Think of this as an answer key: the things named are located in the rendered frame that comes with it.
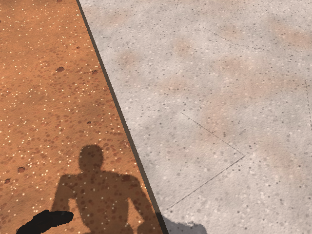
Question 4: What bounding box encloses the left robot hand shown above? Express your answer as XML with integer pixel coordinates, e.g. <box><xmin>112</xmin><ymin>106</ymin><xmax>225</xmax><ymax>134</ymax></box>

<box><xmin>16</xmin><ymin>210</ymin><xmax>74</xmax><ymax>234</ymax></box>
